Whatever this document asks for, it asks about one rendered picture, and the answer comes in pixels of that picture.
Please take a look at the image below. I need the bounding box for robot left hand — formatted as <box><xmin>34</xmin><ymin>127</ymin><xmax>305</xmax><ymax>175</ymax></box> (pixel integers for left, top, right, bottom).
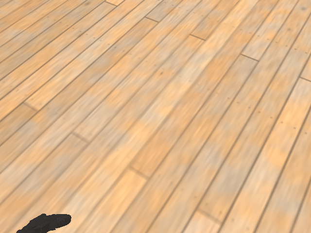
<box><xmin>17</xmin><ymin>214</ymin><xmax>71</xmax><ymax>233</ymax></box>

